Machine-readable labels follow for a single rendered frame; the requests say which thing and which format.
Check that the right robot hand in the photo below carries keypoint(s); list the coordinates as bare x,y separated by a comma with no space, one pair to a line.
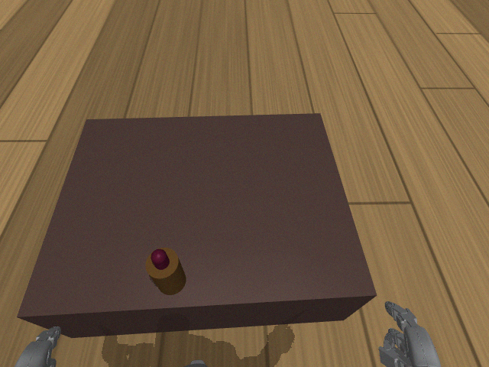
414,347

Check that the bottle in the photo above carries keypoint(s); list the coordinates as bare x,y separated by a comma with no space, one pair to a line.
163,266

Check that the left robot hand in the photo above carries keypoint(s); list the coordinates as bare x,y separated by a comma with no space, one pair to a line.
38,353

